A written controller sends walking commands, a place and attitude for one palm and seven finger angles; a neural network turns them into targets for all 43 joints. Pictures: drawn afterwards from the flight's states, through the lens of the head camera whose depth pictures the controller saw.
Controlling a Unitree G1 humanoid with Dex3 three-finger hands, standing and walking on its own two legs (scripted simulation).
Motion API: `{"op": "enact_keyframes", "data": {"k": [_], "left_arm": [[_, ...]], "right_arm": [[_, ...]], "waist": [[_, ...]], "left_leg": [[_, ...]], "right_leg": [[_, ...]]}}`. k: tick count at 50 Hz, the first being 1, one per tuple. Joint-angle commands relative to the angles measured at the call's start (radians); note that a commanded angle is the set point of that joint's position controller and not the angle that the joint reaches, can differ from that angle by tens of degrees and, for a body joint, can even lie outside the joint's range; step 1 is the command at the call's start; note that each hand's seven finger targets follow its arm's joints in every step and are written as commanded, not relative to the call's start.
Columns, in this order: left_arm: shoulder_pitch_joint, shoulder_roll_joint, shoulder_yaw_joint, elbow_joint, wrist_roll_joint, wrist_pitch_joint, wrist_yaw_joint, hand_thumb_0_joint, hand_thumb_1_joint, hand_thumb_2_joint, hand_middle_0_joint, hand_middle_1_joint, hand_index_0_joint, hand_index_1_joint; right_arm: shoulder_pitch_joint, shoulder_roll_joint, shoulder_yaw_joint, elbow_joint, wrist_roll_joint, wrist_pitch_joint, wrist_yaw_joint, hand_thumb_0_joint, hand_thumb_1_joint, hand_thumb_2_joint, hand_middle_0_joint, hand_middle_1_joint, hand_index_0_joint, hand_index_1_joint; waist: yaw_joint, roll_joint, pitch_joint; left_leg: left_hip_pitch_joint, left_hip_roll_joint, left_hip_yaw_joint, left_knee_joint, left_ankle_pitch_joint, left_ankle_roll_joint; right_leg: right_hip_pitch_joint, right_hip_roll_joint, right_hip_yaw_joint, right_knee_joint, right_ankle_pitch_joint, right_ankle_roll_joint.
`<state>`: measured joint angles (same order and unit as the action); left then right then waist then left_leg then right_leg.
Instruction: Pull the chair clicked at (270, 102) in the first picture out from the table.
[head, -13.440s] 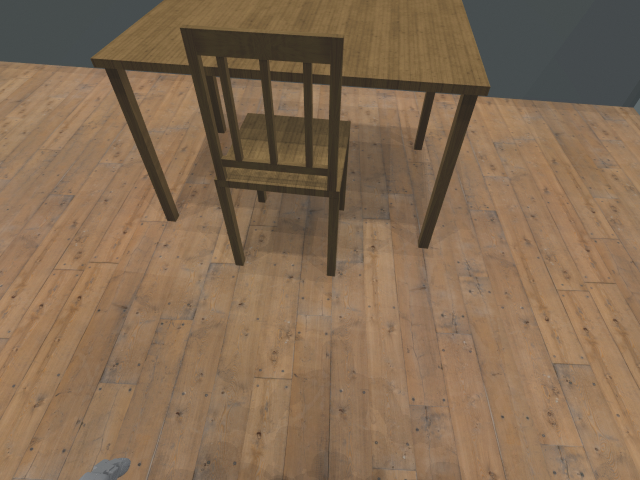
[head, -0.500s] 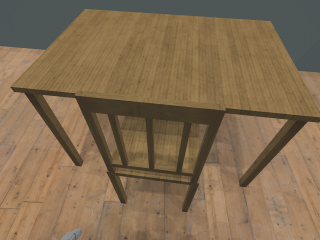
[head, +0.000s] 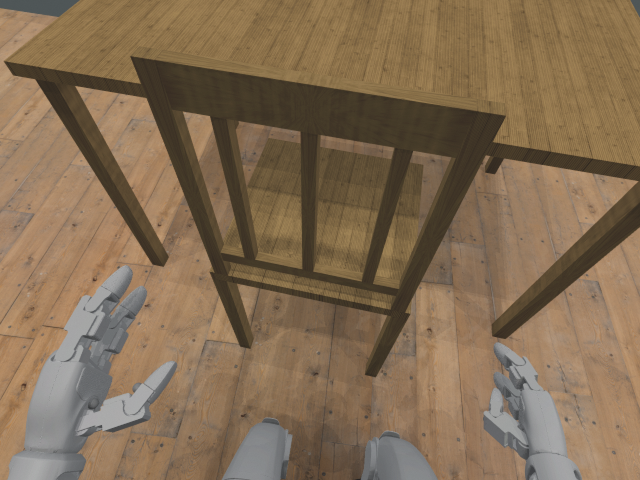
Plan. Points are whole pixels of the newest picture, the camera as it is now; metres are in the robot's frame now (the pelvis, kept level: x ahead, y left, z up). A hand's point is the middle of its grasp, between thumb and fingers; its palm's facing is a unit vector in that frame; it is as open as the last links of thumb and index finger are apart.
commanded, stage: raise the hand toward the chair's back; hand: left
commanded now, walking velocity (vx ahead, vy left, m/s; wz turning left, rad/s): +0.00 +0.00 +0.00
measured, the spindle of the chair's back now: (309, 212) +0.47 +0.07 +0.02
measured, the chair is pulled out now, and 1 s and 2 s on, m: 0.00 0.00 0.00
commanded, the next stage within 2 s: aim the fingers beside a spindle in 1.52 s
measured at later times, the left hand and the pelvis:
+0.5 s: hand (157, 352) +0.24 +0.21 +0.04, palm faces -0.15 -0.99 -0.04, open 14.9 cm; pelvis +0.02 +0.03 +0.01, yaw -2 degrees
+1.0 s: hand (127, 304) +0.27 +0.24 +0.08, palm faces -0.06 -0.99 -0.10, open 16.9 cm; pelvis +0.03 +0.04 +0.03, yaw -1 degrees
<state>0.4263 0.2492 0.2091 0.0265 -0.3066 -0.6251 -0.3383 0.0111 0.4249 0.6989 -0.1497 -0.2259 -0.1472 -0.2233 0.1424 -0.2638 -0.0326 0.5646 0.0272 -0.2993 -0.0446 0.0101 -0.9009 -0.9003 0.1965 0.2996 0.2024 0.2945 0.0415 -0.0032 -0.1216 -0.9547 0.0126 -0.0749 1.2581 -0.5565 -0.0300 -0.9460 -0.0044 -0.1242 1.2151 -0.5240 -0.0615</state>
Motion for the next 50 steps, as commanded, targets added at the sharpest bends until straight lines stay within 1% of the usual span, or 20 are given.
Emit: {"op": "enact_keyframes", "data": {"k": [1,5,7,8,10,13,14,16,18,21,23,24,28,29,33,36,39,43,47,50], "left_arm": [[-0.131,0.113,-0.047,-0.056,0.02,0.094,-0.112,0.0,0.2,0.6,-0.13,-0.19,-0.13,-0.19],[-0.039,0.189,0.114,-0.09,-0.025,0.283,-0.111,0.0,0.107,0.56,-0.121,-0.175,-0.121,-0.175],[-0.025,0.186,0.17,-0.202,-0.051,0.291,-0.052,0.0,0.06,0.54,-0.116,-0.168,-0.116,-0.168],[-0.009,0.193,0.202,-0.232,-0.058,0.277,-0.011,0.0,0.037,0.53,-0.114,-0.164,-0.114,-0.164],[0.018,0.157,0.193,-0.275,-0.051,0.218,0.054,0.0,-0.01,0.51,-0.109,-0.157,-0.109,-0.157],[-0.022,0.11,0.108,-0.211,0.01,0.142,0.086,0.0,-0.08,0.48,-0.102,-0.146,-0.102,-0.146],[-0.047,0.082,0.054,-0.176,0.026,0.128,0.071,0.0,-0.103,0.47,-0.1,-0.142,-0.1,-0.142],[-0.053,0.074,0.003,-0.109,0.042,0.119,0.026,0.0,-0.15,0.45,-0.095,-0.135,-0.095,-0.135],[-0.078,0.081,-0.026,-0.112,0.035,0.132,-0.024,0.0,-0.197,0.43,-0.09,-0.128,-0.09,-0.128],[-0.101,0.174,0.055,-0.233,0.006,0.141,-0.055,0.0,-0.267,0.4,-0.083,-0.117,-0.083,-0.117],[-0.091,0.224,0.124,-0.312,-0.007,0.136,-0.023,0.0,-0.313,0.38,-0.079,-0.109,-0.079,-0.109],[-0.072,0.207,0.128,-0.35,-0.015,0.128,-0.003,0.0,-0.337,0.37,-0.076,-0.106,-0.076,-0.106],[-0.036,0.141,0.105,-0.272,0.003,0.142,0.073,0.0,-0.43,0.33,-0.067,-0.091,-0.067,-0.091],[-0.044,0.106,0.065,-0.239,0.015,0.151,0.074,0.0,-0.453,0.32,-0.065,-0.087,-0.065,-0.087],[-0.068,0.097,-0.008,-0.128,0.056,0.219,0.027,0.0,-0.5,0.3,-0.06,-0.08,-0.06,-0.08],[-0.139,0.155,0.022,-0.191,0.045,0.232,-0.008,0.0,-0.5,0.3,-0.06,-0.08,-0.06,-0.08],[-0.182,0.213,0.099,-0.293,0.018,0.201,0.008,0.0,-0.5,0.3,-0.06,-0.08,-0.06,-0.08],[-0.172,0.203,0.131,-0.269,0.004,0.154,0.047,0.0,-0.5,0.3,-0.06,-0.08,-0.06,-0.08],[-0.175,0.151,0.065,-0.133,0.021,0.189,0.015,0.0,-0.5,0.3,-0.06,-0.08,-0.06,-0.08],[-0.186,0.173,0.066,-0.095,0.018,0.237,-0.027,0.0,-0.5,0.3,-0.06,-0.08,-0.06,-0.08]], "right_arm": [[0.022,-0.126,-0.03,-0.117,0.028,-0.046,-0.029,0.0,-0.9,-0.9,0.2,0.3,0.2,0.3],[-0.013,-0.113,-0.039,-0.18,0.042,-0.004,-0.039,0.0,-0.9,-0.9,0.2,0.3,0.2,0.3],[-0.024,-0.082,-0.04,-0.198,0.034,0.007,-0.039,0.0,-0.9,-0.9,0.2,0.3,0.2,0.3],[-0.035,-0.066,-0.038,-0.194,0.027,0.007,-0.035,0.0,-0.9,-0.9,0.2,0.3,0.2,0.3],[-0.011,-0.041,-0.041,-0.172,0.017,0.005,-0.026,0.0,-0.9,-0.9,0.2,0.3,0.2,0.3],[-0.008,-0.052,-0.042,-0.142,0.002,0.006,-0.016,0.0,-0.9,-0.9,0.2,0.3,0.2,0.3],[0.001,-0.064,-0.037,-0.139,0.003,0.004,-0.013,0.0,-0.9,-0.9,0.2,0.3,0.2,0.3],[0.012,-0.088,-0.035,-0.135,0.009,0.001,-0.013,0.0,-0.9,-0.9,0.2,0.3,0.2,0.3],[0.016,-0.108,-0.034,-0.153,0.019,-0.007,-0.019,0.0,-0.9,-0.9,0.2,0.3,0.2,0.3],[0.038,-0.123,-0.039,-0.171,0.022,-0.02,-0.031,0.0,-0.9,-0.9,0.2,0.3,0.2,0.3],[0.039,-0.112,-0.039,-0.167,0.017,-0.022,-0.029,0.0,-0.9,-0.9,0.2,0.3,0.2,0.3],[0.043,-0.104,-0.038,-0.168,0.015,-0.02,-0.027,0.0,-0.9,-0.9,0.2,0.3,0.2,0.3],[0.031,-0.089,-0.036,-0.153,0.009,0.01,-0.013,0.0,-0.9,-0.9,0.2,0.3,0.2,0.3],[0.032,-0.093,-0.033,-0.155,0.01,0.017,-0.01,0.0,-0.9,-0.9,0.2,0.3,0.2,0.3],[0.037,-0.122,-0.027,-0.185,0.017,0.047,-0.008,0.0,-0.9,-0.9,0.2,0.3,0.2,0.3],[0.047,-0.134,-0.022,-0.214,0.019,0.047,-0.015,0.0,-0.9,-0.9,0.2,0.3,0.2,0.3],[0.057,-0.124,-0.018,-0.212,0.011,0.039,-0.021,0.0,-0.9,-0.9,0.2,0.3,0.2,0.3],[0.06,-0.11,-0.012,-0.178,0.002,0.035,-0.017,0.0,-0.9,-0.9,0.2,0.3,0.2,0.3],[0.06,-0.126,-0.013,-0.171,0.01,0.043,-0.011,0.0,-0.9,-0.9,0.2,0.3,0.2,0.3],[0.064,-0.14,-0.016,-0.184,0.019,0.048,-0.015,0.0,-0.9,-0.9,0.2,0.3,0.2,0.3]], "waist": [[-0.119,0.0,-0.142],[-0.025,-0.059,-0.297],[0.004,-0.053,-0.355],[0.021,-0.012,-0.362],[0.021,-0.011,-0.354],[-0.033,-0.024,-0.245],[-0.061,-0.004,-0.196],[-0.083,0.008,-0.143],[-0.093,-0.001,-0.157],[-0.059,0.06,-0.295],[-0.034,0.092,-0.361],[-0.024,0.117,-0.374],[-0.038,0.116,-0.272],[-0.055,0.112,-0.227],[-0.081,0.066,-0.146],[-0.072,0.067,-0.206],[-0.052,0.095,-0.298],[-0.047,0.116,-0.281],[-0.074,0.088,-0.204],[-0.074,0.058,-0.222]], "left_leg": [[0.03,-0.015,0.042,-0.157,0.102,0.06],[0.076,-0.032,0.055,-0.217,0.199,0.059],[0.108,-0.029,0.055,-0.228,0.271,0.055],[0.12,-0.029,0.05,-0.233,0.302,0.049],[0.15,-0.021,0.046,-0.246,0.365,0.04],[0.127,-0.014,0.046,-0.234,0.327,0.044],[0.119,-0.014,0.043,-0.233,0.288,0.044],[0.101,-0.015,0.041,-0.233,0.209,0.045],[0.11,-0.015,0.036,-0.238,0.174,0.052],[0.202,-0.015,0.027,-0.261,0.246,0.053],[0.253,-0.014,0.024,-0.269,0.337,0.047],[0.285,-0.013,0.018,-0.278,0.382,0.041],[0.291,-0.005,0.009,-0.292,0.424,0.026],[0.277,-0.003,0.007,-0.295,0.393,0.023],[0.222,-0.001,0.004,-0.32,0.271,0.029],[0.249,-0.005,0.001,-0.333,0.255,0.032],[0.319,-0.003,-0.005,-0.327,0.362,0.024],[0.332,0.001,-0.011,-0.317,0.432,0.008],[0.277,0.001,-0.006,-0.329,0.341,0.012],[0.261,-0.005,0.006,-0.341,0.303,0.027]], "right_leg": [[0.137,-0.007,0.191,-0.319,-0.046,0.048],[0.33,-0.024,0.179,-0.332,0.058,0.062],[0.384,-0.021,0.159,-0.306,0.163,0.06],[0.4,-0.015,0.146,-0.287,0.22,0.052],[0.387,-0.008,0.116,-0.254,0.324,0.045],[0.256,-0.003,0.091,-0.235,0.267,0.049],[0.203,-0.003,0.087,-0.237,0.218,0.049],[0.142,-0.005,0.087,-0.253,0.122,0.046],[0.136,-0.005,0.094,-0.271,0.074,0.044],[0.208,-0.004,0.09,-0.265,0.147,0.038],[0.252,0.002,0.076,-0.245,0.227,0.035],[0.255,0.004,0.065,-0.237,0.252,0.033],[0.202,0.011,0.034,-0.23,0.253,0.035],[0.173,0.009,0.027,-0.231,0.231,0.037],[0.145,0.011,0.031,-0.26,0.156,0.036],[0.184,0.01,0.041,-0.278,0.152,0.034],[0.221,0.013,0.041,-0.267,0.215,0.032],[0.207,0.015,0.032,-0.253,0.239,0.031],[0.175,0.012,0.027,-0.268,0.193,0.035],[0.221,0.011,0.039,-0.297,0.193,0.037]]}}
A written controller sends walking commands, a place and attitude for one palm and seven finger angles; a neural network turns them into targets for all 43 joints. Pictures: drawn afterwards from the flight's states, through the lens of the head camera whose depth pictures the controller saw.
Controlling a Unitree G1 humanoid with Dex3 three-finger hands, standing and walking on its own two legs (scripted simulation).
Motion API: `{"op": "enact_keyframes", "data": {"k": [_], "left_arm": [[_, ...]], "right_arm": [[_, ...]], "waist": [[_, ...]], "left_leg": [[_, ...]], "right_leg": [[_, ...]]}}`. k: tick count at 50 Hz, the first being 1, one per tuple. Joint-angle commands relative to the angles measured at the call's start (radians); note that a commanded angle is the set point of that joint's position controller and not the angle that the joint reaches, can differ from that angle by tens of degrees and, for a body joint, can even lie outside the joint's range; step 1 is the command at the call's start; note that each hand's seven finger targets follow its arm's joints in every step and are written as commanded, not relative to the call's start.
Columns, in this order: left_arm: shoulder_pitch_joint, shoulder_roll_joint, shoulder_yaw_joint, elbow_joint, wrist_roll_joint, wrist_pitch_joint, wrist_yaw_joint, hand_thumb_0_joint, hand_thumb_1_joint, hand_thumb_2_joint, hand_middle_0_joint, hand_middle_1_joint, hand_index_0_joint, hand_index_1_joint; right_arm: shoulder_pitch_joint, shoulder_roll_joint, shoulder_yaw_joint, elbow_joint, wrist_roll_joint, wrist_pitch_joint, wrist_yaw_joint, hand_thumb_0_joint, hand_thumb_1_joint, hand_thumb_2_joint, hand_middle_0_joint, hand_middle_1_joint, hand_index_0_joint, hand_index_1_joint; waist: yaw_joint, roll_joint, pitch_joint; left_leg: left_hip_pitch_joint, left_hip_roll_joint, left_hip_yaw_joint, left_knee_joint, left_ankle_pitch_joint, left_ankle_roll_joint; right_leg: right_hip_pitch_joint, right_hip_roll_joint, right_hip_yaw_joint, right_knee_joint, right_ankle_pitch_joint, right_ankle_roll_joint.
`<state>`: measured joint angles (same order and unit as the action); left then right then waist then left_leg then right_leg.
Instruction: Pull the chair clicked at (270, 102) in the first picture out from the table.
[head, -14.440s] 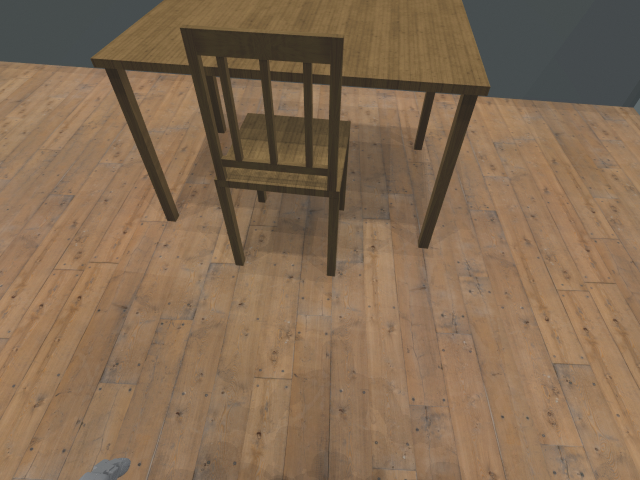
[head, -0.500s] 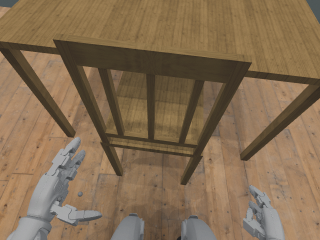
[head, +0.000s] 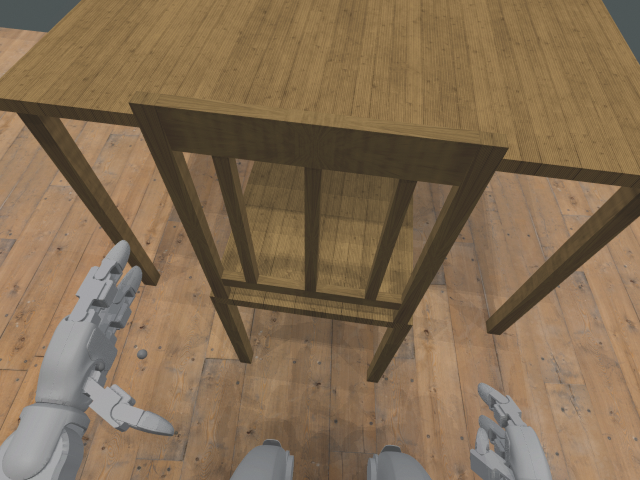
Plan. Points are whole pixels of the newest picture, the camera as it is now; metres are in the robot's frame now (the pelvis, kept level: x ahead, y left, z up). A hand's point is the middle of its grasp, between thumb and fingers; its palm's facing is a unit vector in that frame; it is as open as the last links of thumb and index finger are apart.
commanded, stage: raise the hand toward the chair's back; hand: left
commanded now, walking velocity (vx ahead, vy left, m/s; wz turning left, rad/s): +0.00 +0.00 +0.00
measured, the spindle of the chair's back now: (312, 238) +0.44 +0.04 -0.01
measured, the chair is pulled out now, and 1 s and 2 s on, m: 0.00 0.00 0.00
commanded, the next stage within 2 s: aim the fingers beside a spindle in 0.52 s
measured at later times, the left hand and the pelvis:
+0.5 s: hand (170, 355) +0.25 +0.18 +0.05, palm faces -0.08 -0.99 -0.07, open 16.9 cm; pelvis +0.01 -0.02 +0.00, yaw +0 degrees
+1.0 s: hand (182, 344) +0.26 +0.18 +0.03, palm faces -0.09 -0.99 -0.06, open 16.9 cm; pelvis +0.00 -0.02 +0.00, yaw +0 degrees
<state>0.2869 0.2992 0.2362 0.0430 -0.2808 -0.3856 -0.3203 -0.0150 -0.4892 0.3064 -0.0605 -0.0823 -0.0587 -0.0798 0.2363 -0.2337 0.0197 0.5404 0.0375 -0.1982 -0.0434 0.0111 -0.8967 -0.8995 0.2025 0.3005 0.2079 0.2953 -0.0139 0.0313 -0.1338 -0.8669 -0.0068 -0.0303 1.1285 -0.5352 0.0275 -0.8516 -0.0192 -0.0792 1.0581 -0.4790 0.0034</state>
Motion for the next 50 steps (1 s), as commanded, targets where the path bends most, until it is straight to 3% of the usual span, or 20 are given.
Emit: {"op": "enact_keyframes", "data": {"k": [1,4,8,10,13,16,20,23,27,31,33,34,35,37,39,40,41,44,46,50], "left_arm": [[-0.059,0.134,0.047,-0.133,-0.015,0.004,-0.055,0.0,-0.5,0.3,-0.06,-0.08,-0.06,-0.08],[-0.055,0.165,0.094,-0.2,-0.039,-0.008,-0.051,0.0,-0.5,0.3,-0.06,-0.08,-0.06,-0.08],[-0.051,0.171,0.129,-0.209,-0.049,-0.069,-0.006,0.0,-0.5,0.3,-0.06,-0.08,-0.06,-0.08],[-0.047,0.134,0.1,-0.172,-0.04,-0.087,0.003,0.0,-0.5,0.3,-0.06,-0.08,-0.06,-0.08],[-0.039,0.118,0.068,-0.087,-0.02,-0.071,-0.009,0.0,-0.5,0.3,-0.06,-0.08,-0.06,-0.08],[-0.052,0.138,0.059,-0.12,-0.018,-0.052,-0.038,0.0,-0.5,0.3,-0.06,-0.08,-0.06,-0.08],[-0.07,0.17,0.096,-0.189,-0.037,-0.064,-0.038,0.0,-0.5,0.3,-0.06,-0.08,-0.06,-0.08],[-0.074,0.177,0.123,-0.186,-0.043,-0.097,-0.013,0.0,-0.5,0.3,-0.06,-0.08,-0.06,-0.08],[-0.064,0.12,0.076,-0.098,-0.038,-0.095,-0.019,0.0,-0.5,0.3,-0.06,-0.08,-0.06,-0.08],[-0.065,0.129,0.06,-0.092,-0.031,-0.061,-0.056,0.0,-0.5,0.3,-0.06,-0.08,-0.06,-0.08],[-0.079,0.14,0.066,-0.09,-0.03,-0.055,-0.06,0.0,-0.5,0.3,-0.06,-0.08,-0.06,-0.08],[-0.102,0.116,0.043,-0.112,-0.037,-0.061,-0.063,0.0,-0.5,0.3,-0.06,-0.08,-0.06,-0.08],[-0.104,0.159,0.097,-0.099,-0.039,-0.065,-0.055,0.0,-0.5,0.3,-0.06,-0.08,-0.06,-0.08],[-0.127,0.154,0.099,-0.112,-0.045,-0.09,-0.046,0.0,-0.5,0.3,-0.06,-0.08,-0.06,-0.08],[-0.127,0.123,0.073,-0.115,-0.044,-0.111,-0.034,0.0,-0.5,0.3,-0.06,-0.08,-0.06,-0.08],[-0.115,0.146,0.101,-0.096,-0.042,-0.115,-0.027,0.0,-0.5,0.3,-0.06,-0.08,-0.06,-0.08],[-0.123,0.122,0.077,-0.085,-0.039,-0.116,-0.028,0.0,-0.5,0.3,-0.06,-0.08,-0.06,-0.08],[-0.119,0.127,0.073,-0.048,-0.027,-0.108,-0.033,0.0,-0.5,0.3,-0.06,-0.08,-0.06,-0.08],[-0.144,0.111,0.041,-0.059,-0.022,-0.101,-0.045,0.0,-0.5,0.3,-0.06,-0.08,-0.06,-0.08],[-0.163,0.115,0.038,-0.079,-0.026,-0.097,-0.042,0.0,-0.5,0.3,-0.06,-0.08,-0.06,-0.08]], "right_arm": [[-0.03,-0.172,-0.069,-0.164,0.01,-0.055,-0.019,0.0,-0.9,-0.9,0.2,0.3,0.2,0.3],[-0.027,-0.164,-0.07,-0.165,0.005,-0.066,-0.022,0.0,-0.9,-0.9,0.2,0.3,0.2,0.3],[-0.032,-0.147,-0.071,-0.137,-0.004,-0.075,-0.017,0.0,-0.9,-0.9,0.2,0.3,0.2,0.3],[-0.03,-0.146,-0.071,-0.13,-0.004,-0.074,-0.01,0.0,-0.9,-0.9,0.2,0.3,0.2,0.3],[-0.032,-0.155,-0.073,-0.128,-0.001,-0.064,-0.008,0.0,-0.9,-0.9,0.2,0.3,0.2,0.3],[-0.031,-0.163,-0.076,-0.144,0.005,-0.063,-0.009,0.0,-0.9,-0.9,0.2,0.3,0.2,0.3],[-0.033,-0.154,-0.074,-0.146,0.002,-0.066,-0.015,0.0,-0.9,-0.9,0.2,0.3,0.2,0.3],[-0.038,-0.145,-0.073,-0.128,-0.003,-0.07,-0.017,0.0,-0.9,-0.9,0.2,0.3,0.2,0.3],[-0.043,-0.147,-0.07,-0.119,0.0,-0.068,-0.013,0.0,-0.9,-0.9,0.2,0.3,0.2,0.3],[-0.042,-0.157,-0.072,-0.134,0.005,-0.061,-0.012,0.0,-0.9,-0.9,0.2,0.3,0.2,0.3],[-0.045,-0.156,-0.072,-0.13,0.003,-0.061,-0.016,0.0,-0.9,-0.9,0.2,0.3,0.2,0.3],[-0.042,-0.155,-0.068,-0.132,0.001,-0.063,-0.016,0.0,-0.9,-0.9,0.2,0.3,0.2,0.3],[-0.04,-0.154,-0.073,-0.124,0.0,-0.062,-0.018,0.0,-0.9,-0.9,0.2,0.3,0.2,0.3],[-0.042,-0.151,-0.071,-0.122,-0.002,-0.066,-0.02,0.0,-0.9,-0.9,0.2,0.3,0.2,0.3],[-0.045,-0.145,-0.068,-0.117,-0.006,-0.071,-0.016,0.0,-0.9,-0.9,0.2,0.3,0.2,0.3],[-0.044,-0.145,-0.071,-0.111,-0.005,-0.068,-0.014,0.0,-0.9,-0.9,0.2,0.3,0.2,0.3],[-0.046,-0.146,-0.068,-0.113,-0.006,-0.067,-0.012,0.0,-0.9,-0.9,0.2,0.3,0.2,0.3],[-0.043,-0.152,-0.072,-0.11,-0.007,-0.061,-0.01,0.0,-0.9,-0.9,0.2,0.3,0.2,0.3],[-0.047,-0.155,-0.071,-0.115,-0.004,-0.059,-0.008,0.0,-0.9,-0.9,0.2,0.3,0.2,0.3],[-0.044,-0.157,-0.072,-0.118,-0.005,-0.059,-0.008,0.0,-0.9,-0.9,0.2,0.3,0.2,0.3]], "waist": [[-0.017,0.026,-0.228],[-0.001,0.018,-0.294],[0.006,0.034,-0.262],[-0.003,0.052,-0.227],[-0.02,0.01,-0.182],[-0.015,0.047,-0.235],[-0.012,0.031,-0.28],[-0.011,0.015,-0.262],[-0.02,0.019,-0.207],[-0.02,0.022,-0.244],[-0.025,-0.011,-0.247],[-0.03,-0.003,-0.262],[-0.021,-0.016,-0.263],[-0.021,-0.018,-0.26],[-0.021,0.008,-0.261],[-0.012,0.012,-0.257],[-0.019,0.013,-0.249],[-0.018,0.006,-0.266],[-0.023,0.044,-0.265],[-0.026,0.033,-0.287]], "left_leg": [[0.184,0.012,-0.035,-0.213,0.29,-0.027],[0.211,0.01,-0.032,-0.209,0.366,-0.024],[0.194,0.009,-0.025,-0.194,0.385,-0.026],[0.183,0.01,-0.023,-0.194,0.353,-0.03],[0.136,0.009,-0.011,-0.19,0.288,-0.019],[0.16,0.005,-0.003,-0.193,0.299,-0.015],[0.173,0.005,-0.005,-0.186,0.33,-0.01],[0.162,0.008,-0.006,-0.174,0.343,-0.012],[0.135,0.006,-0.003,-0.175,0.295,-0.015],[0.143,0.003,0.003,-0.177,0.302,-0.009],[0.137,0.006,0.001,-0.166,0.322,-0.006],[0.14,0.003,0.001,-0.162,0.331,-0.004],[0.13,0.005,-0.001,-0.16,0.327,-0.007],[0.119,0.005,0.0,-0.153,0.323,-0.008],[0.124,0.004,0.0,-0.149,0.326,-0.009],[0.118,0.006,0.0,-0.152,0.324,-0.011],[0.116,0.005,0.001,-0.151,0.317,-0.01],[0.097,0.005,0.004,-0.143,0.313,-0.008],[0.113,0.006,0.003,-0.144,0.317,-0.01],[0.121,0.009,-0.001,-0.14,0.33,-0.009]], "right_leg": [[0.143,0.025,-0.001,-0.149,0.161,-0.027],[0.201,0.025,0.004,-0.149,0.228,-0.026],[0.197,0.027,0.006,-0.138,0.249,-0.028],[0.161,0.025,0.003,-0.132,0.216,-0.028],[0.152,0.022,0.013,-0.15,0.178,-0.025],[0.182,0.016,0.025,-0.156,0.205,-0.025],[0.227,0.018,0.035,-0.161,0.242,-0.022],[0.216,0.023,0.033,-0.15,0.253,-0.021],[0.18,0.018,0.031,-0.152,0.213,-0.02],[0.208,0.014,0.041,-0.161,0.233,-0.018],[0.218,0.016,0.044,-0.157,0.259,-0.017],[0.22,0.014,0.046,-0.153,0.275,-0.015],[0.223,0.014,0.046,-0.152,0.268,-0.016],[0.221,0.013,0.049,-0.145,0.265,-0.016],[0.203,0.014,0.045,-0.131,0.262,-0.017],[0.201,0.015,0.043,-0.13,0.253,-0.02],[0.188,0.014,0.041,-0.129,0.245,-0.018],[0.193,0.012,0.048,-0.121,0.244,-0.018],[0.168,0.012,0.042,-0.116,0.245,-0.02],[0.171,0.012,0.041,-0.113,0.254,-0.019]]}}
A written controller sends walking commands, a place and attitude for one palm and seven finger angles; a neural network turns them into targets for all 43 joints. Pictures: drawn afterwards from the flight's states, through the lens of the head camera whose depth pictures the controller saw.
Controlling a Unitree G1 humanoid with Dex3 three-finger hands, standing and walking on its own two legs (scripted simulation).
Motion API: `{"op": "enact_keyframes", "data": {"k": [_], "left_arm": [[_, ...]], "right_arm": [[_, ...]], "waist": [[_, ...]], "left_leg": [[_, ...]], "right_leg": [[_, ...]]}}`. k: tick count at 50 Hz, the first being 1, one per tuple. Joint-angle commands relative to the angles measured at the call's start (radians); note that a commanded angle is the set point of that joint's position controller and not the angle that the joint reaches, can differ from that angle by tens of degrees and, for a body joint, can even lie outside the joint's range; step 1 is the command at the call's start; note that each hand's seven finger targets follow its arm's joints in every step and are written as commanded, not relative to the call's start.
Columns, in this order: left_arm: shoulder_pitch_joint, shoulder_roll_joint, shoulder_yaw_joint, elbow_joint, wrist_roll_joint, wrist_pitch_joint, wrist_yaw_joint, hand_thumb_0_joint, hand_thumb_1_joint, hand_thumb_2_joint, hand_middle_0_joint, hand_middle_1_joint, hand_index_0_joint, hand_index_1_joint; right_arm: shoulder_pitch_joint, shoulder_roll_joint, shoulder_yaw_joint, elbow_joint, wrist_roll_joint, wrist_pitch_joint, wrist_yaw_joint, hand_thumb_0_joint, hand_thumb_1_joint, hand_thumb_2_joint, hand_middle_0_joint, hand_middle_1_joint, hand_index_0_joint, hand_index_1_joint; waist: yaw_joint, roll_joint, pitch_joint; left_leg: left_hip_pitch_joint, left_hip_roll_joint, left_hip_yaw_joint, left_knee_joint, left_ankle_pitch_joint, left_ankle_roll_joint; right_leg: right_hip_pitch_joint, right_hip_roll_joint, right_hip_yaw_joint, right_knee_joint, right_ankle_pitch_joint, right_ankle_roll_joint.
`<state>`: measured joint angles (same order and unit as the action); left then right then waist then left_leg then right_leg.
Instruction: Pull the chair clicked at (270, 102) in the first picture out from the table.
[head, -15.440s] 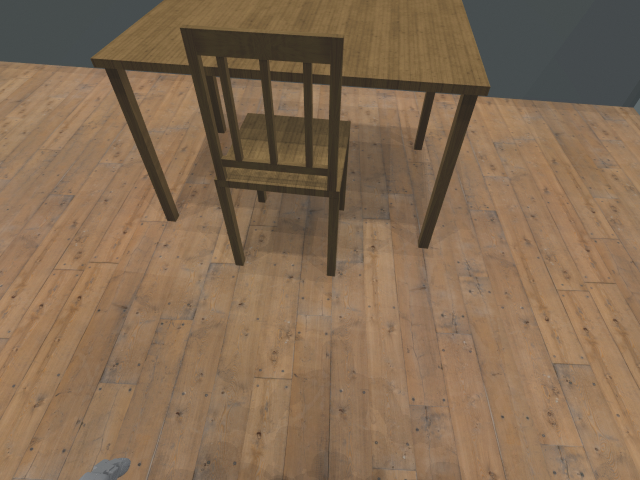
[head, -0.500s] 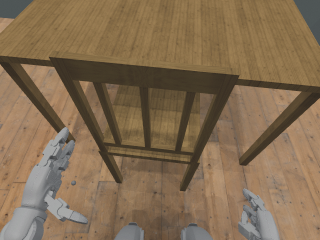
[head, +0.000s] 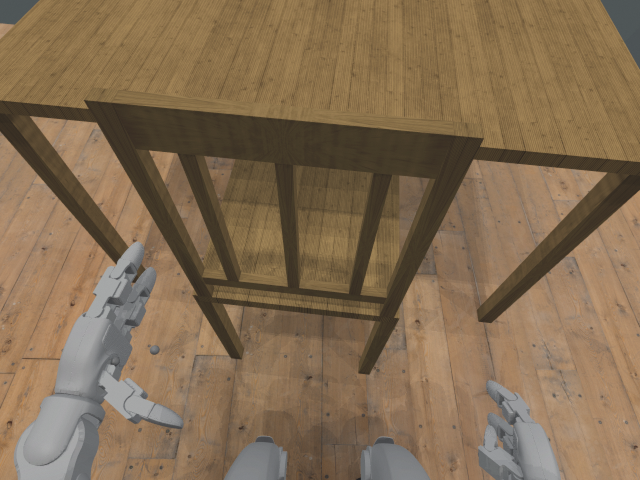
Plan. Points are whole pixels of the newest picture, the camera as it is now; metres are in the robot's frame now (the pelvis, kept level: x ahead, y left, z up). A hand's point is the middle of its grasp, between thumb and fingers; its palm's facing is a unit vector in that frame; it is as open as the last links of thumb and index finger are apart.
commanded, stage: aim the fingers beside a spindle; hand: left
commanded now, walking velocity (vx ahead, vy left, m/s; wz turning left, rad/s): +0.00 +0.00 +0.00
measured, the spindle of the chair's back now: (290, 234) +0.44 +0.06 +0.00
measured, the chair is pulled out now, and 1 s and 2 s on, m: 0.00 0.00 0.00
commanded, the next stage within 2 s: none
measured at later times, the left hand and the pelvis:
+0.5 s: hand (180, 339) +0.27 +0.17 +0.02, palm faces -0.11 -0.99 -0.05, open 16.9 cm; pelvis -0.01 +0.01 -0.01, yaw +0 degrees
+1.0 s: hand (212, 331) +0.30 +0.15 -0.02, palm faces -0.12 -0.99 -0.04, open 16.9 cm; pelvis -0.01 +0.00 -0.03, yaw -1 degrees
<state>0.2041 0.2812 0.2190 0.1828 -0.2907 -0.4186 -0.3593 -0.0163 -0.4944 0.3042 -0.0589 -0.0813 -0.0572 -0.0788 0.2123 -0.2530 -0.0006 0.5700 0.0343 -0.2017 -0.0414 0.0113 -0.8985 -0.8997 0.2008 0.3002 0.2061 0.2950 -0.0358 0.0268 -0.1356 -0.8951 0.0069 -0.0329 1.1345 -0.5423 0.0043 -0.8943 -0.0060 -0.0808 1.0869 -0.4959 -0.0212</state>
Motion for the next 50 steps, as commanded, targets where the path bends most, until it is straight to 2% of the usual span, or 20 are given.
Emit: {"op": "enact_keyframes", "data": {"k": [1,4,8,12,15,17,20,26,30,31,33,35,38,39,40,43,44,45,49,50], "left_arm": [[-0.079,0.139,0.063,-0.234,-0.017,-0.067,0.003,0.0,-0.5,0.3,-0.06,-0.08,-0.06,-0.08],[-0.088,0.109,0.034,-0.24,-0.01,-0.081,0.028,0.0,-0.5,0.3,-0.06,-0.08,-0.06,-0.08],[-0.058,0.112,0.04,-0.208,0.012,-0.082,0.06,0.0,-0.5,0.3,-0.06,-0.08,-0.06,-0.08],[-0.151,0.088,-0.008,-0.172,0.034,-0.073,0.07,0.0,-0.5,0.3,-0.06,-0.08,-0.06,-0.08],[-0.178,0.113,0.015,-0.2,0.031,-0.081,0.075,0.0,-0.5,0.3,-0.06,-0.08,-0.06,-0.08],[-0.162,0.104,0.009,-0.235,0.028,-0.091,0.077,0.0,-0.5,0.3,-0.06,-0.08,-0.06,-0.08],[-0.152,0.094,-0.005,-0.251,0.031,-0.095,0.09,0.0,-0.5,0.3,-0.06,-0.08,-0.06,-0.08],[-0.194,0.044,-0.057,-0.129,0.057,-0.065,0.106,0.0,-0.5,0.3,-0.06,-0.08,-0.06,-0.08],[-0.224,0.091,-0.013,-0.143,0.063,-0.07,0.117,0.0,-0.5,0.3,-0.06,-0.08,-0.06,-0.08],[-0.258,0.07,-0.04,-0.184,0.063,-0.08,0.118,0.0,-0.5,0.3,-0.06,-0.08,-0.06,-0.08],[-0.249,0.095,-0.022,-0.225,0.064,-0.096,0.131,0.0,-0.5,0.3,-0.06,-0.08,-0.06,-0.08],[-0.257,0.081,-0.035,-0.241,0.064,-0.11,0.142,0.0,-0.5,0.3,-0.06,-0.08,-0.06,-0.08],[-0.228,0.069,-0.041,-0.185,0.073,-0.108,0.151,0.0,-0.5,0.3,-0.06,-0.08,-0.06,-0.08],[-0.211,0.038,-0.065,-0.144,0.075,-0.098,0.148,0.0,-0.5,0.3,-0.06,-0.08,-0.06,-0.08],[-0.233,0.052,-0.054,-0.112,0.078,-0.091,0.148,0.0,-0.5,0.3,-0.06,-0.08,-0.06,-0.08],[-0.297,0.009,-0.104,-0.04,0.089,-0.067,0.141,0.0,-0.5,0.3,-0.06,-0.08,-0.06,-0.08],[-0.316,0.024,-0.085,-0.032,0.087,-0.065,0.14,0.0,-0.5,0.3,-0.06,-0.08,-0.06,-0.08],[-0.325,0.058,-0.053,-0.044,0.087,-0.07,0.14,0.0,-0.5,0.3,-0.06,-0.08,-0.06,-0.08],[-0.363,0.09,-0.032,-0.206,0.08,-0.116,0.158,0.0,-0.5,0.3,-0.06,-0.08,-0.06,-0.08],[-0.337,0.113,-0.006,-0.223,0.079,-0.127,0.167,0.0,-0.5,0.3,-0.06,-0.08,-0.06,-0.08]], "right_arm": [[-0.018,-0.138,-0.052,-0.15,-0.003,-0.057,-0.01,0.0,-0.9,-0.9,0.2,0.3,0.2,0.3],[-0.015,-0.135,-0.052,-0.147,-0.008,-0.057,-0.007,0.0,-0.9,-0.9,0.2,0.3,0.2,0.3],[-0.019,-0.136,-0.055,-0.146,-0.009,-0.046,0.001,0.0,-0.9,-0.9,0.2,0.3,0.2,0.3],[-0.018,-0.144,-0.049,-0.15,-0.01,-0.031,0.003,0.0,-0.9,-0.9,0.2,0.3,0.2,0.3],[-0.017,-0.145,-0.052,-0.155,-0.012,-0.027,-0.001,0.0,-0.9,-0.9,0.2,0.3,0.2,0.3],[-0.02,-0.137,-0.049,-0.162,-0.013,-0.028,0.001,0.0,-0.9,-0.9,0.2,0.3,0.2,0.3],[-0.018,-0.133,-0.049,-0.159,-0.016,-0.025,0.005,0.0,-0.9,-0.9,0.2,0.3,0.2,0.3],[-0.016,-0.144,-0.047,-0.153,-0.014,-0.002,0.01,0.0,-0.9,-0.9,0.2,0.3,0.2,0.3],[-0.016,-0.146,-0.052,-0.163,-0.014,0.01,0.008,0.0,-0.9,-0.9,0.2,0.3,0.2,0.3],[-0.022,-0.14,-0.05,-0.167,-0.016,0.01,0.008,0.0,-0.9,-0.9,0.2,0.3,0.2,0.3],[-0.017,-0.137,-0.051,-0.166,-0.019,0.009,0.009,0.0,-0.9,-0.9,0.2,0.3,0.2,0.3],[-0.017,-0.13,-0.05,-0.16,-0.022,0.011,0.012,0.0,-0.9,-0.9,0.2,0.3,0.2,0.3],[-0.012,-0.133,-0.05,-0.148,-0.023,0.017,0.015,0.0,-0.9,-0.9,0.2,0.3,0.2,0.3],[-0.014,-0.134,-0.05,-0.15,-0.021,0.021,0.017,0.0,-0.9,-0.9,0.2,0.3,0.2,0.3],[-0.014,-0.14,-0.051,-0.144,-0.019,0.028,0.017,0.0,-0.9,-0.9,0.2,0.3,0.2,0.3],[-0.014,-0.145,-0.049,-0.144,-0.016,0.039,0.018,0.0,-0.9,-0.9,0.2,0.3,0.2,0.3],[-0.011,-0.148,-0.051,-0.143,-0.016,0.041,0.015,0.0,-0.9,-0.9,0.2,0.3,0.2,0.3],[-0.01,-0.151,-0.055,-0.146,-0.015,0.044,0.013,0.0,-0.9,-0.9,0.2,0.3,0.2,0.3],[-0.012,-0.133,-0.055,-0.163,-0.022,0.041,0.012,0.0,-0.9,-0.9,0.2,0.3,0.2,0.3],[-0.009,-0.13,-0.055,-0.159,-0.024,0.04,0.013,0.0,-0.9,-0.9,0.2,0.3,0.2,0.3]], "waist": [[0.003,0.04,-0.303],[-0.005,0.019,-0.302],[0.005,0.014,-0.288],[-0.018,0.011,-0.246],[-0.007,0.009,-0.308],[0.008,0.05,-0.337],[0.006,0.056,-0.366],[-0.019,-0.001,-0.269],[0.0,-0.003,-0.32],[-0.006,0.022,-0.343],[0.007,0.051,-0.387],[0.002,0.053,-0.4],[-0.007,0.02,-0.369],[-0.012,0.001,-0.347],[-0.018,-0.006,-0.321],[-0.038,-0.029,-0.265],[-0.035,-0.045,-0.287],[-0.024,-0.03,-0.309],[0.008,0.04,-0.473],[0.018,0.063,-0.481]], "left_leg": [[0.153,-0.004,-0.001,-0.146,0.346,0.014],[0.156,0.0,-0.008,-0.141,0.355,0.012],[0.134,0.002,-0.009,-0.137,0.353,0.008],[0.099,0.001,-0.012,-0.131,0.268,0.008],[0.105,0.0,-0.009,-0.12,0.278,0.012],[0.133,0.0,-0.01,-0.125,0.316,0.007],[0.156,0.004,-0.015,-0.115,0.361,0.006],[0.068,0.001,-0.017,-0.104,0.253,0.005],[0.064,-0.001,-0.011,-0.097,0.257,0.008],[0.084,-0.002,-0.009,-0.091,0.28,0.01],[0.109,0.001,-0.011,-0.086,0.334,0.007],[0.129,0.002,-0.011,-0.081,0.359,0.006],[0.096,0.003,-0.012,-0.071,0.347,0.007],[0.073,0.002,-0.01,-0.068,0.326,0.008],[0.048,0.002,-0.01,-0.065,0.288,0.007],[-0.003,-0.003,-0.008,-0.058,0.206,0.012],[-0.012,-0.004,-0.006,-0.051,0.199,0.014],[-0.007,-0.005,-0.003,-0.048,0.21,0.014],[0.078,-0.006,0.0,-0.039,0.344,0.014],[0.102,-0.003,-0.001,-0.042,0.383,0.009]], "right_leg": [[0.217,-0.001,0.04,-0.136,0.272,0.004],[0.188,0.003,0.03,-0.119,0.269,0.004],[0.169,0.002,0.023,-0.102,0.257,0.001],[0.108,0.002,0.025,-0.099,0.182,0.001],[0.133,0.001,0.035,-0.094,0.193,0.0],[0.147,-0.001,0.031,-0.085,0.217,-0.004],[0.137,0.0,0.027,-0.073,0.243,-0.003],[0.071,0.001,0.022,-0.068,0.166,-0.001],[0.099,-0.001,0.033,-0.061,0.175,-0.005],[0.103,-0.003,0.035,-0.056,0.198,-0.004],[0.117,-0.004,0.037,-0.042,0.233,-0.007],[0.115,-0.003,0.036,-0.04,0.253,-0.005],[0.101,0.0,0.033,-0.034,0.252,-0.005],[0.091,-0.001,0.032,-0.034,0.242,-0.003],[0.07,-0.001,0.033,-0.036,0.214,-0.002],[0.031,-0.002,0.037,-0.045,0.146,-0.002],[0.044,-0.003,0.043,-0.044,0.146,-0.001],[0.054,-0.004,0.047,-0.04,0.158,-0.003],[0.143,-0.01,0.061,-0.011,0.287,-0.006],[0.144,-0.01,0.057,-0.006,0.313,-0.009]]}}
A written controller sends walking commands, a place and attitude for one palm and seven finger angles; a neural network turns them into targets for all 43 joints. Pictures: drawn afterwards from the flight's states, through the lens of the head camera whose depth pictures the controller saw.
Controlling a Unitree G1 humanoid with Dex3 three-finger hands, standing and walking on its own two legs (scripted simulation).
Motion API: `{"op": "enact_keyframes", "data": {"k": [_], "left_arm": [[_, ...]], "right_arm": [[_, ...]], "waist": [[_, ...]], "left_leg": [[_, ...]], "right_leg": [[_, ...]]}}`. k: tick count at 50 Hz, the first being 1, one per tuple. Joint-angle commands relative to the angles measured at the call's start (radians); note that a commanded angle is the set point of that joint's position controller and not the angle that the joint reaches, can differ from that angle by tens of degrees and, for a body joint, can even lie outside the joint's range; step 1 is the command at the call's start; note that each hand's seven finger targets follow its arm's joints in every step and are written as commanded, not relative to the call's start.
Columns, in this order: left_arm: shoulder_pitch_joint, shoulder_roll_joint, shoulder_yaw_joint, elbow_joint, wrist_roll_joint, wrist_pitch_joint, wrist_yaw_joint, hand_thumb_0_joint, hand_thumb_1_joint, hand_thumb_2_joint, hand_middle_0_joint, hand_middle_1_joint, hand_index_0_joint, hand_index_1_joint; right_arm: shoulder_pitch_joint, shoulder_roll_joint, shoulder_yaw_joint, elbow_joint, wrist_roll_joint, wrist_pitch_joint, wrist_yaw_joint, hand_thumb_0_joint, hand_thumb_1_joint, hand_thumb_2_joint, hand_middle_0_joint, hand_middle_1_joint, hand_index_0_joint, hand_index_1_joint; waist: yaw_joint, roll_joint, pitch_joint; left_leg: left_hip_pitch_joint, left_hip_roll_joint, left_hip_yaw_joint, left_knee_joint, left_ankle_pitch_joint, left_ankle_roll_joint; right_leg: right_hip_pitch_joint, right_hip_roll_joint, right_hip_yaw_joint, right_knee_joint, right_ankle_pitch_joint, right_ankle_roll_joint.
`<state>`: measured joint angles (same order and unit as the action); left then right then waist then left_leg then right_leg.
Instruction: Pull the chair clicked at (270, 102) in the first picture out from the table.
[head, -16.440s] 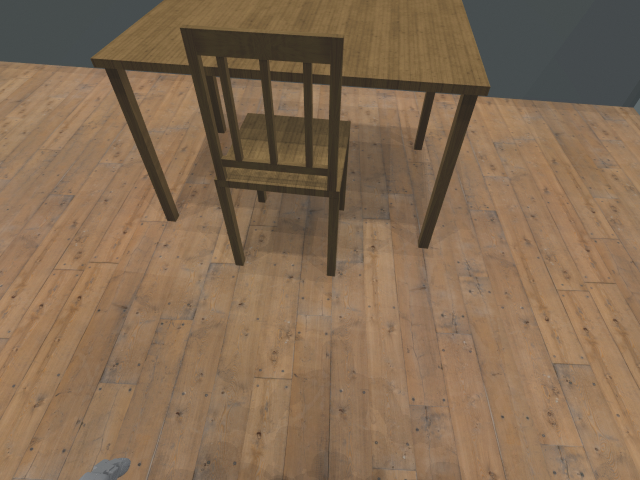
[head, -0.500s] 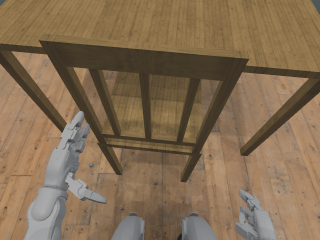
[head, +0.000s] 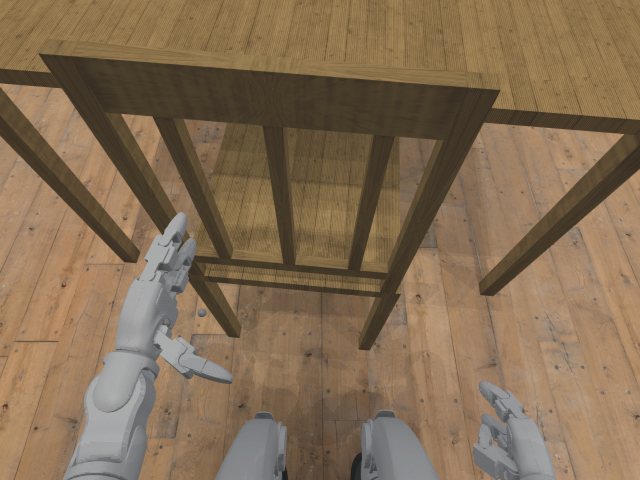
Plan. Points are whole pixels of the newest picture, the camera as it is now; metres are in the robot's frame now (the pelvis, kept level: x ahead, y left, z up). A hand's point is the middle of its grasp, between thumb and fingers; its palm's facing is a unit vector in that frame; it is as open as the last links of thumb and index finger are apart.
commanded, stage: aim the fingers beside a spindle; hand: left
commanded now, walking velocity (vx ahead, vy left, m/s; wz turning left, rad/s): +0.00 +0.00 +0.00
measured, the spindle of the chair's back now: (284, 207) +0.45 +0.06 +0.02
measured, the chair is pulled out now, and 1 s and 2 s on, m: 0.00 0.00 0.00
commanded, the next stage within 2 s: none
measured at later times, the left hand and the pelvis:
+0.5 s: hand (188, 307) +0.30 +0.16 +0.04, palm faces -0.07 -0.99 -0.08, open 16.9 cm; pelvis +0.00 +0.00 +0.00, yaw +0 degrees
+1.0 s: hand (195, 319) +0.30 +0.16 +0.00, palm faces -0.12 -0.99 -0.02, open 16.9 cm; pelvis +0.00 +0.01 +0.00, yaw +0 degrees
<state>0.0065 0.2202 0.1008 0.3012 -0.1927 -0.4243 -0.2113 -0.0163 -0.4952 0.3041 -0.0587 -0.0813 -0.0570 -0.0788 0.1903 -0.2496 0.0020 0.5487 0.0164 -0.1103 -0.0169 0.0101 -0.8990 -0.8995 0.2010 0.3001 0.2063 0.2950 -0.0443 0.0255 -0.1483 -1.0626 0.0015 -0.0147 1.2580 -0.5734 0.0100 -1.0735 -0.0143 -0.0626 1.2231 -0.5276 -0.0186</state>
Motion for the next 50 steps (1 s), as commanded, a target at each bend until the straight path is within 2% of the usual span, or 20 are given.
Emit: {"op": "enact_keyframes", "data": {"k": [1,5,9,13,16,17,20,24,27,30,32,35,39,40,43,44,47,48,49,50], "left_arm": [[-0.116,0.153,0.096,-0.346,-0.018,-0.126,0.025,0.0,-0.5,0.3,-0.06,-0.08,-0.06,-0.08],[-0.065,0.155,0.117,-0.218,-0.014,-0.097,0.031,0.0,-0.5,0.3,-0.06,-0.08,-0.06,-0.08],[-0.069,0.081,0.049,-0.08,-0.013,-0.048,-0.015,0.0,-0.5,0.3,-0.06,-0.08,-0.06,-0.08],[-0.133,0.1,0.036,-0.235,-0.035,-0.079,-0.039,0.0,-0.5,0.3,-0.06,-0.08,-0.06,-0.08],[-0.146,0.162,0.081,-0.397,-0.037,-0.133,-0.008,0.0,-0.5,0.3,-0.06,-0.08,-0.06,-0.08],[-0.118,0.168,0.089,-0.416,-0.035,-0.144,0.008,0.0,-0.5,0.3,-0.06,-0.08,-0.06,-0.08],[-0.062,0.163,0.109,-0.327,-0.019,-0.135,0.041,0.0,-0.5,0.3,-0.06,-0.08,-0.06,-0.08],[-0.052,0.079,0.05,-0.066,-0.002,-0.063,0.013,0.0,-0.5,0.3,-0.06,-0.08,-0.06,-0.08],[-0.079,0.106,0.065,-0.091,-0.02,-0.045,-0.032,0.0,-0.5,0.3,-0.06,-0.08,-0.06,-0.08],[-0.139,0.139,0.063,-0.32,-0.04,-0.092,-0.044,0.0,-0.5,0.3,-0.06,-0.08,-0.06,-0.08],[-0.136,0.167,0.075,-0.451,-0.045,-0.134,-0.02,0.0,-0.5,0.3,-0.06,-0.08,-0.06,-0.08],[-0.096,0.167,0.09,-0.416,-0.031,-0.145,0.026,0.0,-0.5,0.3,-0.06,-0.08,-0.06,-0.08],[-0.063,0.093,0.057,-0.082,0.001,-0.071,0.027,0.0,-0.5,0.3,-0.06,-0.08,-0.06,-0.08],[-0.088,0.084,0.046,-0.047,0.003,-0.054,0.015,0.0,-0.5,0.3,-0.06,-0.08,-0.06,-0.08],[-0.102,0.071,0.024,-0.043,-0.003,-0.019,-0.026,0.0,-0.5,0.3,-0.06,-0.08,-0.06,-0.08],[-0.121,0.099,0.049,-0.106,-0.014,-0.027,-0.033,0.0,-0.5,0.3,-0.06,-0.08,-0.06,-0.08],[-0.169,0.184,0.101,-0.402,-0.04,-0.096,-0.022,0.0,-0.5,0.3,-0.06,-0.08,-0.06,-0.08],[-0.151,0.225,0.13,-0.468,-0.04,-0.118,-0.001,0.0,-0.5,0.3,-0.06,-0.08,-0.06,-0.08],[-0.129,0.208,0.115,-0.524,-0.04,-0.136,0.014,0.0,-0.5,0.3,-0.06,-0.08,-0.06,-0.08],[-0.095,0.214,0.13,-0.511,-0.038,-0.145,0.034,0.0,-0.5,0.3,-0.06,-0.08,-0.06,-0.08]], "right_arm": [[0.012,-0.129,-0.056,-0.138,-0.008,-0.051,-0.008,0.0,-0.9,-0.9,0.2,0.3,0.2,0.3],[0.014,-0.136,-0.055,-0.124,-0.002,-0.033,-0.003,0.0,-0.9,-0.9,0.2,0.3,0.2,0.3],[0.016,-0.147,-0.054,-0.125,0.009,-0.021,-0.003,0.0,-0.9,-0.9,0.2,0.3,0.2,0.3],[0.009,-0.145,-0.058,-0.151,0.01,-0.033,-0.011,0.0,-0.9,-0.9,0.2,0.3,0.2,0.3],[0.017,-0.133,-0.058,-0.148,0.002,-0.049,-0.017,0.0,-0.9,-0.9,0.2,0.3,0.2,0.3],[0.018,-0.129,-0.058,-0.143,-0.001,-0.054,-0.015,0.0,-0.9,-0.9,0.2,0.3,0.2,0.3],[0.018,-0.13,-0.055,-0.126,-0.005,-0.048,-0.009,0.0,-0.9,-0.9,0.2,0.3,0.2,0.3],[0.015,-0.146,-0.051,-0.117,0.006,-0.024,-0.001,0.0,-0.9,-0.9,0.2,0.3,0.2,0.3],[0.01,-0.155,-0.055,-0.145,0.015,-0.018,-0.007,0.0,-0.9,-0.9,0.2,0.3,0.2,0.3],[0.002,-0.142,-0.058,-0.17,0.011,-0.036,-0.013,0.0,-0.9,-0.9,0.2,0.3,0.2,0.3],[0.01,-0.131,-0.055,-0.164,0.005,-0.052,-0.017,0.0,-0.9,-0.9,0.2,0.3,0.2,0.3],[0.02,-0.132,-0.054,-0.135,-0.003,-0.058,-0.017,0.0,-0.9,-0.9,0.2,0.3,0.2,0.3],[0.016,-0.149,-0.049,-0.104,0.003,-0.036,-0.009,0.0,-0.9,-0.9,0.2,0.3,0.2,0.3],[0.012,-0.157,-0.048,-0.108,0.006,-0.028,-0.007,0.0,-0.9,-0.9,0.2,0.3,0.2,0.3],[0.009,-0.163,-0.052,-0.143,0.014,-0.017,-0.006,0.0,-0.9,-0.9,0.2,0.3,0.2,0.3],[0.011,-0.162,-0.056,-0.155,0.014,-0.018,-0.009,0.0,-0.9,-0.9,0.2,0.3,0.2,0.3],[0.006,-0.14,-0.057,-0.18,0.008,-0.036,-0.016,0.0,-0.9,-0.9,0.2,0.3,0.2,0.3],[0.013,-0.139,-0.055,-0.174,0.003,-0.043,-0.018,0.0,-0.9,-0.9,0.2,0.3,0.2,0.3],[0.021,-0.128,-0.051,-0.169,0.0,-0.048,-0.016,0.0,-0.9,-0.9,0.2,0.3,0.2,0.3],[0.028,-0.125,-0.05,-0.154,-0.002,-0.051,-0.015,0.0,-0.9,-0.9,0.2,0.3,0.2,0.3]], "waist": [[0.024,0.057,-0.476],[0.003,-0.021,-0.367],[-0.025,-0.071,-0.272],[-0.011,-0.005,-0.369],[0.012,0.058,-0.472],[0.017,0.078,-0.472],[0.003,0.02,-0.387],[-0.029,-0.072,-0.22],[-0.012,-0.066,-0.276],[0.013,0.056,-0.433],[0.023,0.11,-0.49],[0.001,0.063,-0.437],[-0.038,-0.067,-0.206],[-0.035,-0.061,-0.191],[-0.015,-0.046,-0.25],[-0.004,-0.039,-0.321],[0.035,0.079,-0.504],[0.04,0.104,-0.532],[0.041,0.138,-0.56],[0.036,0.12,-0.533]], "left_leg": [[0.28,0.003,-0.018,-0.162,0.439,0.004],[0.18,0.001,-0.01,-0.162,0.34,0.007],[0.105,-0.004,-0.004,-0.157,0.234,0.012],[0.177,-0.003,-0.008,-0.157,0.299,0.016],[0.273,0.0,-0.015,-0.162,0.405,0.012],[0.298,0.002,-0.018,-0.165,0.431,0.009],[0.246,0.003,-0.021,-0.168,0.388,0.006],[0.099,-0.006,-0.011,-0.16,0.2,0.009],[0.097,-0.01,-0.005,-0.16,0.2,0.013],[0.23,-0.006,-0.01,-0.164,0.331,0.014],[0.319,0.0,-0.021,-0.173,0.421,0.007],[0.32,0.009,-0.038,-0.171,0.438,0.003],[0.126,0.002,-0.03,-0.168,0.193,0.005],[0.1,-0.003,-0.03,-0.17,0.159,0.005],[0.108,-0.008,-0.021,-0.174,0.168,0.01],[0.139,-0.007,-0.02,-0.171,0.209,0.011],[0.283,-0.004,-0.019,-0.176,0.383,0.008],[0.317,0.001,-0.025,-0.175,0.43,0.003],[0.37,0.002,-0.03,-0.181,0.489,-0.002],[0.387,0.009,-0.041,-0.184,0.526,-0.009]], "right_leg": [[0.326,-0.001,0.037,-0.139,0.366,-0.009],[0.311,0.004,0.039,-0.159,0.311,-0.001],[0.264,0.003,0.044,-0.185,0.217,0.001],[0.305,-0.003,0.047,-0.175,0.276,-0.005],[0.341,-0.004,0.046,-0.159,0.353,-0.008],[0.331,-0.003,0.042,-0.157,0.362,-0.009],[0.296,0.001,0.029,-0.155,0.326,-0.005],[0.218,0.004,0.033,-0.185,0.168,0.0],[0.266,-0.001,0.048,-0.192,0.174,-0.005],[0.325,-0.006,0.049,-0.171,0.289,-0.011],[0.329,-0.004,0.038,-0.161,0.337,-0.014],[0.269,0.002,0.022,-0.153,0.323,-0.008],[0.163,0.01,0.011,-0.176,0.133,-0.002],[0.154,0.008,0.013,-0.177,0.103,-0.005],[0.197,0.003,0.024,-0.18,0.115,-0.011],[0.234,0.001,0.028,-0.173,0.159,-0.011],[0.337,-0.003,0.042,-0.159,0.308,-0.014],[0.333,-0.001,0.036,-0.147,0.329,-0.017],[0.325,0.0,0.033,-0.147,0.354,-0.018],[0.305,0.002,0.023,-0.143,0.362,-0.018]]}}
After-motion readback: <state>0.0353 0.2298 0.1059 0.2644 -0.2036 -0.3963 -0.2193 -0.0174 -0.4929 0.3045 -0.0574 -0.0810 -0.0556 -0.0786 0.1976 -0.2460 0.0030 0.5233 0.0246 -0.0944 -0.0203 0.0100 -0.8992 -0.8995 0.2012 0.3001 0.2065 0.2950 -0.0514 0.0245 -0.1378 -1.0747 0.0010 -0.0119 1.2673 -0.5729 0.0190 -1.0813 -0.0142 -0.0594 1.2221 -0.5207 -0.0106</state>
